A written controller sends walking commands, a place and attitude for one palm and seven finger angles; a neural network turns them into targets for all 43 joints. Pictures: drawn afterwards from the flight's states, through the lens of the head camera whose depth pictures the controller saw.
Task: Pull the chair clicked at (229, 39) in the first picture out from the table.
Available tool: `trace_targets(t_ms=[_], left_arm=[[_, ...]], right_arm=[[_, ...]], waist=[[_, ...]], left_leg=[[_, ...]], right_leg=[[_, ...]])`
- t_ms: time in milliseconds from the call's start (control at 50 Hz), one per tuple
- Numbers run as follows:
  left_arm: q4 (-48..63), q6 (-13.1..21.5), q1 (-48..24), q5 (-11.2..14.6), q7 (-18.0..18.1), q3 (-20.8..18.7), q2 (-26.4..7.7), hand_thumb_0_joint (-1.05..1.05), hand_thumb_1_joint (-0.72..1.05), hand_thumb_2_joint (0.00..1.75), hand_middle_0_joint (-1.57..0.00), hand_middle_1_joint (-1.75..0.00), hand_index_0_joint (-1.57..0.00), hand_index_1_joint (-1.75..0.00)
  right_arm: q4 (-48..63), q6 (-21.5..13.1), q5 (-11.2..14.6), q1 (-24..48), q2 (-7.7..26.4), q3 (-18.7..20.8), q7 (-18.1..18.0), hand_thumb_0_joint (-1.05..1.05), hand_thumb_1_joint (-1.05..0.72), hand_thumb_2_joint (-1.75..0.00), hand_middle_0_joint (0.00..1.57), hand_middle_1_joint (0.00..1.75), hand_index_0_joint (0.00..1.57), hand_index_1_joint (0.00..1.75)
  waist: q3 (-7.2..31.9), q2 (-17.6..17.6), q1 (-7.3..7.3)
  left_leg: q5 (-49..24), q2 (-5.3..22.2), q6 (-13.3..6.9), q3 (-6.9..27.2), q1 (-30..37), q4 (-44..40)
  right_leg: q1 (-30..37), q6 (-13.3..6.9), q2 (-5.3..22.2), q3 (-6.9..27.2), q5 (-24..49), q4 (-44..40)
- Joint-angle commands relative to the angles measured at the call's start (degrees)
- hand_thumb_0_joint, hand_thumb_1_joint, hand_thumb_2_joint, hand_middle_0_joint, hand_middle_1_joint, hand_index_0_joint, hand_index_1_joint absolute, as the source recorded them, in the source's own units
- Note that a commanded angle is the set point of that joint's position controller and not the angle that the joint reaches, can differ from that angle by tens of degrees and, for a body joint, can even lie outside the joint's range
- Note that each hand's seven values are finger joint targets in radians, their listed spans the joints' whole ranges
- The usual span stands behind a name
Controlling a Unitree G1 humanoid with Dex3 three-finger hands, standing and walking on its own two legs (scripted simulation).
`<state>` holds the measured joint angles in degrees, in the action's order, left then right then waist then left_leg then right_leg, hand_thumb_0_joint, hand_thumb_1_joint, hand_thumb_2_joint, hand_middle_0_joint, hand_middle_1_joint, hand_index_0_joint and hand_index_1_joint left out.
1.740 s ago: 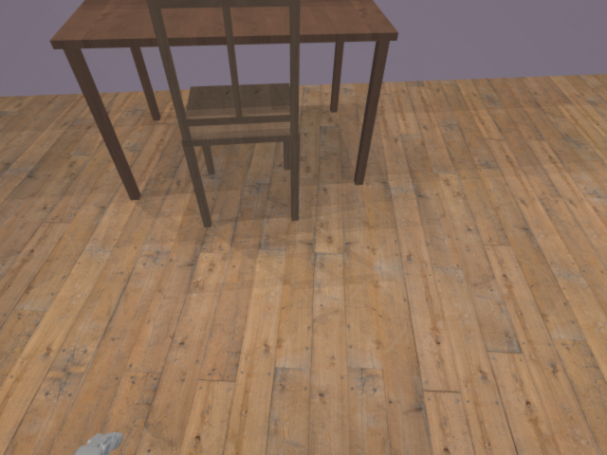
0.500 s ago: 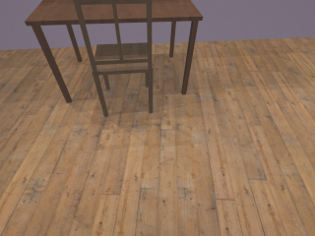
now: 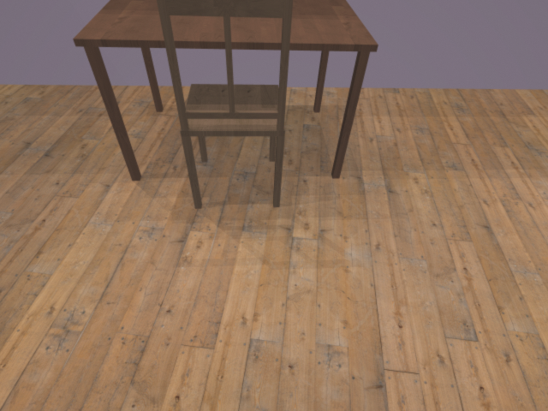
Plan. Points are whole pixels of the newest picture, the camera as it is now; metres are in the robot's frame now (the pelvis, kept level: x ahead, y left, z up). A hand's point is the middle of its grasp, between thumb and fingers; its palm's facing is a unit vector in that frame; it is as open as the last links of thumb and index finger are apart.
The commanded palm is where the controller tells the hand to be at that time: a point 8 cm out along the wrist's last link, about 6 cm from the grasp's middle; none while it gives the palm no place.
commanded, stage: walk to a spot facing it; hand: left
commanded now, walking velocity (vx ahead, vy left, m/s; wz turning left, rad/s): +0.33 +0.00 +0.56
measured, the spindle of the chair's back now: (229, 68) +1.21 +0.22 -0.05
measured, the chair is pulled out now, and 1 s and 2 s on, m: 0.00 0.00 0.00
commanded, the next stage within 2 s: turn to face it in 0.82 s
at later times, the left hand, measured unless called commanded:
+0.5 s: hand (116, 390) +0.19 +0.28 -0.17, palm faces +0.20 -0.97 -0.15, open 7.4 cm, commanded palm none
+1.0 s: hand (141, 313) +0.33 +0.29 -0.17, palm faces +0.35 -0.91 -0.21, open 7.3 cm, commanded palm none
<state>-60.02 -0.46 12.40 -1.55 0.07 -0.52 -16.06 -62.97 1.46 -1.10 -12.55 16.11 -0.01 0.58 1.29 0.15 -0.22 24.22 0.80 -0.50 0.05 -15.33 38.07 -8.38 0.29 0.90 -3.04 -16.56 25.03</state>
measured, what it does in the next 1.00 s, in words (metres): walks ahead, turning left: left foot, then right foot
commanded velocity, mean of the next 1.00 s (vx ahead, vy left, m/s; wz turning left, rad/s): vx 0.30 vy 0.00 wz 0.21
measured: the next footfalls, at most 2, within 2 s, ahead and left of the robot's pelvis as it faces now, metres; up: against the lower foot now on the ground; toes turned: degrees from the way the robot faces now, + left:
left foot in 0.16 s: +0.09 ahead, +0.14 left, +0.00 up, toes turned +13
right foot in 0.70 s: +0.45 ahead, +0.04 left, +0.00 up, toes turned +7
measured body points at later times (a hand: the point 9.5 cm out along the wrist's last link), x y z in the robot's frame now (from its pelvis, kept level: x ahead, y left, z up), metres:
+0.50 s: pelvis +0.16 +0.10 +0.00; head +0.17 +0.12 +0.45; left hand +0.18 +0.33 -0.16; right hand +0.12 -0.12 -0.14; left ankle +0.05 +0.13 -0.74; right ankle +0.26 -0.04 -0.66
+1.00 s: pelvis +0.40 +0.12 +0.00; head +0.41 +0.12 +0.45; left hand +0.32 +0.33 -0.15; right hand +0.52 -0.10 -0.15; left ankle +0.42 +0.28 -0.67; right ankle +0.41 +0.04 -0.74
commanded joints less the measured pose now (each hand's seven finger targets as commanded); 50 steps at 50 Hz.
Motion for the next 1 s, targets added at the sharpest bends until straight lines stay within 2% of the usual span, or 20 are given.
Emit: trace_targets(t_ms=[0, 100, 120, 140, 160, 180, 220, 280, 340, 440, 560, 620, 660, 680, 700, 720, 740, 780, 840, 980], left_arm=[[2.72, 2.28, 4.67, -0.32, 0.82, -3.70, -12.04, 0.00, 0.90, 0.90, -0.20, -0.30, -0.20, -0.30], [3.17, 2.23, 2.89, 0.09, 0.40, -4.06, -9.41, 0.00, 0.90, 0.90, -0.20, -0.30, -0.20, -0.30], [3.65, 1.93, 3.47, 0.52, 0.00, -3.48, -6.59, 0.00, 0.90, 0.90, -0.20, -0.30, -0.20, -0.30], [6.21, 1.77, 2.96, 0.94, -0.62, -2.53, -1.87, 0.00, 0.90, 0.90, -0.20, -0.30, -0.20, -0.30], [8.55, 1.95, -1.40, 0.34, -0.35, -2.34, -2.08, 0.00, 0.90, 0.90, -0.20, -0.30, -0.20, -0.30], [7.72, 2.14, -2.35, 0.06, -0.29, -2.90, -2.65, 0.00, 0.90, 0.90, -0.20, -0.30, -0.20, -0.30], [5.66, 2.53, -1.29, -0.17, -0.92, -3.12, -1.43, 0.00, 0.90, 0.90, -0.20, -0.30, -0.20, -0.30], [3.24, 2.23, 2.88, -0.30, -1.09, -2.67, 0.82, 0.00, 0.90, 0.90, -0.20, -0.30, -0.20, -0.30], [3.04, 2.07, 2.07, -0.14, -0.76, -2.59, 1.37, 0.00, 0.90, 0.90, -0.20, -0.30, -0.20, -0.30], [5.22, 2.11, -4.82, 0.08, -0.76, -2.61, 2.35, 0.00, 0.90, 0.90, -0.20, -0.30, -0.20, -0.30], [7.76, 3.08, -12.78, 0.72, -0.99, -2.29, 4.10, 0.00, 0.90, 0.90, -0.20, -0.30, -0.20, -0.30], [5.59, 3.49, -4.13, 0.52, -0.44, -2.95, 2.63, 0.00, 0.90, 0.90, -0.20, -0.30, -0.20, -0.30], [2.05, 4.20, 9.28, -0.05, -0.03, -4.12, 0.19, 0.00, 0.90, 0.90, -0.20, -0.30, -0.20, -0.30], [0.04, 4.97, 17.26, -0.74, 0.48, -5.26, -4.37, 0.00, 0.90, 0.90, -0.20, -0.30, -0.20, -0.30], [-1.09, 4.87, 20.83, -0.18, 0.79, -6.17, -8.57, 0.00, 0.90, 0.90, -0.20, -0.30, -0.20, -0.30], [-0.51, 4.59, 17.43, 0.89, 0.77, -6.09, -7.76, 0.00, 0.90, 0.90, -0.20, -0.30, -0.20, -0.30], [0.69, 4.53, 11.49, 0.83, 0.86, -5.54, -5.10, 0.00, 0.90, 0.90, -0.20, -0.30, -0.20, -0.30], [1.46, 5.21, 5.86, 0.43, 1.12, -3.17, 1.30, 0.00, 0.90, 0.90, -0.20, -0.30, -0.20, -0.30], [0.79, 5.91, 5.67, 0.06, 1.24, -2.18, 3.21, 0.00, 0.90, 0.90, -0.20, -0.30, -0.20, -0.30], [-1.03, 5.72, 10.27, 0.24, 1.15, -1.64, 2.09, 0.00, 0.90, 0.90, -0.20, -0.30, -0.20, -0.30]], right_arm=[[7.64, -2.03, 0.20, 5.00, 5.23, 2.14, 0.86, 0.00, -0.90, -0.90, 0.20, 0.30, 0.20, 0.30], [4.95, -2.77, 0.20, -8.51, 2.15, 2.66, 1.22, 0.00, -0.90, -0.90, 0.20, 0.30, 0.20, 0.30], [2.90, -3.17, -0.03, -15.64, 5.47, 3.65, 0.68, 0.00, -0.90, -0.90, 0.20, 0.30, 0.20, 0.30], [2.04, -3.68, -0.61, -21.00, 11.60, 5.53, 0.16, 0.00, -0.90, -0.90, 0.20, 0.30, 0.20, 0.30], [1.74, -3.59, -0.24, -22.52, 12.06, 5.35, -0.69, 0.00, -0.90, -0.90, 0.20, 0.30, 0.20, 0.30], [2.21, -3.54, 0.04, -19.02, 9.09, 4.66, -1.00, 0.00, -0.90, -0.90, 0.20, 0.30, 0.20, 0.30], [4.07, -4.74, 0.11, -12.71, 4.67, 3.62, -1.41, 0.00, -0.90, -0.90, 0.20, 0.30, 0.20, 0.30], [2.61, -6.49, 0.41, -13.47, 1.75, 2.95, -1.91, 0.00, -0.90, -0.90, 0.20, 0.30, 0.20, 0.30], [0.55, -7.03, 0.83, -16.52, 0.12, 3.00, -2.29, 0.00, -0.90, -0.90, 0.20, 0.30, 0.20, 0.30], [-1.72, -7.00, 0.81, -20.27, -1.94, 2.86, -2.77, 0.00, -0.90, -0.90, 0.20, 0.30, 0.20, 0.30], [-3.40, -6.73, 0.20, -22.23, -2.61, 2.61, -3.26, 0.00, -0.90, -0.90, 0.20, 0.30, 0.20, 0.30], [-3.14, -6.59, 0.37, -19.63, -0.11, 3.27, -3.47, 0.00, -0.90, -0.90, 0.20, 0.30, 0.20, 0.30], [-2.02, -6.49, 0.62, -17.20, 0.82, 3.69, -3.35, 0.00, -0.90, -0.90, 0.20, 0.30, 0.20, 0.30], [-1.06, -6.67, 1.23, -17.57, -0.83, 3.47, -2.58, 0.00, -0.90, -0.90, 0.20, 0.30, 0.20, 0.30], [-0.11, -7.00, 1.55, -21.18, -3.62, 3.18, -2.35, 0.00, -0.90, -0.90, 0.20, 0.30, 0.20, 0.30], [0.25, -6.63, 1.27, -16.96, -2.66, 3.64, -2.22, 0.00, -0.90, -0.90, 0.20, 0.30, 0.20, 0.30], [0.89, -6.26, 1.13, -14.04, -3.68, 3.88, -1.74, 0.00, -0.90, -0.90, 0.20, 0.30, 0.20, 0.30], [1.38, -4.87, 0.09, -10.15, -6.11, 3.19, -1.17, 0.00, -0.90, -0.90, 0.20, 0.30, 0.20, 0.30], [0.52, -2.57, -0.19, -13.58, -8.01, 3.01, -0.59, 0.00, -0.90, -0.90, 0.20, 0.30, 0.20, 0.30], [4.39, -2.21, 0.00, -2.68, -8.06, 2.26, 0.41, 0.00, -0.90, -0.90, 0.20, 0.30, 0.20, 0.30]], waist=[[-7.23, 6.86, 2.10], [-4.09, 2.26, -3.81], [-2.20, -7.81, -6.23], [-2.39, -24.93, -7.54], [-3.65, -17.69, -7.44], [-5.62, -9.45, -5.44], [-7.82, -3.98, -2.68], [-5.14, -3.31, -0.59], [-3.98, -3.58, -0.76], [-7.42, -4.49, -2.11], [-11.18, -6.93, -3.77], [-6.98, -6.94, 0.49], [-1.08, -3.50, 6.77], [5.25, 3.84, 9.41], [12.49, 13.40, 7.14], [7.53, 5.91, 6.90], [0.93, 6.33, 4.95], [-8.33, 0.57, 1.05], [-7.00, 2.21, -2.39], [-6.84, 5.67, -0.73]], left_leg=[[2.69, 4.13, -0.25, -0.49, -16.99, 11.65], [-7.86, 0.43, -0.10, -8.32, 7.75, -7.04], [-2.48, 2.94, -1.44, -1.08, 14.62, -12.87], [5.73, 18.06, -7.12, 25.65, 18.66, -23.86], [6.00, 22.55, -10.97, 34.85, 16.45, -29.04], [5.66, 20.87, -11.07, 31.53, 12.97, -28.67], [-0.37, 17.20, -10.29, 24.50, 6.61, -28.45], [-21.41, 12.69, -8.61, 13.53, 9.53, -26.83], [-34.26, 11.33, -8.38, 10.16, 15.52, -25.74], [-40.11, 10.70, -7.75, 7.80, 19.93, -26.17], [-52.04, 9.92, -6.56, 4.90, 18.77, -24.15], [-68.01, 11.07, -6.44, 4.57, 18.86, -14.65], [-63.35, 8.81, -4.43, 3.46, 11.15, 1.78], [-43.93, 3.83, -3.16, 1.12, -1.61, 19.81], [4.22, -5.34, -1.46, -0.48, -13.57, 39.88], [4.81, -1.68, -3.16, 4.12, -15.70, 45.18], [-0.19, 1.17, -3.44, 3.52, -16.65, 45.95], [-6.27, 4.97, -2.69, 3.49, -15.21, 41.48], [-9.14, 5.48, -1.04, 1.76, -12.82, 35.21], [-15.55, 5.36, 1.44, -5.13, -11.57, 10.97]], right_leg=[[4.30, -10.26, 20.62, 15.22, -8.48, -14.50], [-8.53, -3.96, 14.20, -1.84, -4.94, -0.57], [-13.77, -1.68, 9.65, -6.15, -4.32, 14.96], [-28.76, 2.32, 1.84, -8.29, -18.93, 34.10], [-33.86, 1.04, 2.01, -0.04, -18.82, 42.14], [-33.73, 0.04, 5.01, 2.88, -12.74, 45.33], [-31.80, 0.60, 7.47, 3.71, -4.15, 45.85], [-28.49, 2.10, 7.01, 2.07, 1.94, 42.39], [-30.89, 2.72, 6.30, 0.79, 3.94, 40.21], [-36.22, 2.80, 5.75, -1.25, 6.81, 33.53], [-27.31, 0.02, 2.63, -4.55, 7.88, 14.93], [-15.00, -2.86, -0.89, -5.42, 5.20, 12.25], [3.14, -4.36, -1.06, -4.25, 9.26, 6.99], [18.18, -9.06, 10.61, 9.25, 10.77, 4.96], [25.76, -15.95, 26.94, 35.29, 16.19, -2.81], [18.89, -16.81, 26.80, 35.38, 8.12, -8.01], [10.29, -14.72, 25.38, 31.22, -1.34, -11.38], [-7.17, -10.56, 21.04, 18.36, 2.08, -12.93], [-11.73, -7.08, 16.69, 4.17, 11.25, -13.26], [-7.82, -7.76, 12.33, -3.65, 32.09, -10.60]])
